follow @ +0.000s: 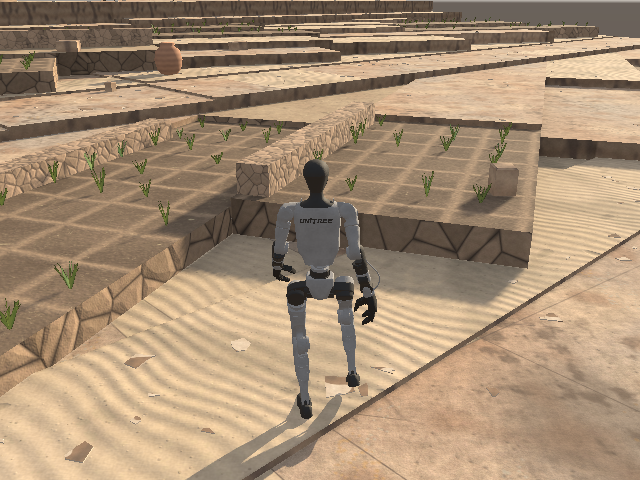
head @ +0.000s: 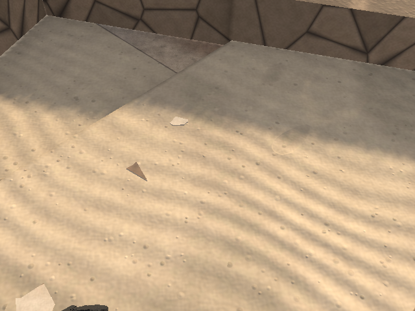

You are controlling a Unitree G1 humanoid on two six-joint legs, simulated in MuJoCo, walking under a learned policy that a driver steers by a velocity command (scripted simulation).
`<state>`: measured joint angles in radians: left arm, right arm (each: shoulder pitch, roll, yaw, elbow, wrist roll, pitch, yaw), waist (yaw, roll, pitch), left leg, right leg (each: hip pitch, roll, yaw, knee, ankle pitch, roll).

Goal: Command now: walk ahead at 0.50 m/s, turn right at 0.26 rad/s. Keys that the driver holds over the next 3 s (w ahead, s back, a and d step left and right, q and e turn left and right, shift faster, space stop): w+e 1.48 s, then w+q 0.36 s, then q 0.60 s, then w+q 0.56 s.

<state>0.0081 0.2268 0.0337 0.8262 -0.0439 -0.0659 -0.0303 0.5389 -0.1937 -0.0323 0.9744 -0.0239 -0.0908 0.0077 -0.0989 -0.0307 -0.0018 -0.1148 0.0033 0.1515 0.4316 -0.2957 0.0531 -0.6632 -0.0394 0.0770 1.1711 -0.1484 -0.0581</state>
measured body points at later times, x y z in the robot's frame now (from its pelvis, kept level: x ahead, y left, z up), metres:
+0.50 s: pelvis +0.30 -0.06 +0.00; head +0.33 -0.07 +0.45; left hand +0.45 +0.18 -0.13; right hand +0.39 -0.36 -0.10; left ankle +0.34 +0.12 -0.65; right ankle +0.32 -0.11 -0.74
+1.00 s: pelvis +0.58 -0.09 +0.00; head +0.60 -0.10 +0.45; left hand +0.84 +0.08 -0.11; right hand +0.52 -0.37 -0.10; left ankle +0.65 -0.01 -0.74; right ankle +0.51 -0.21 -0.65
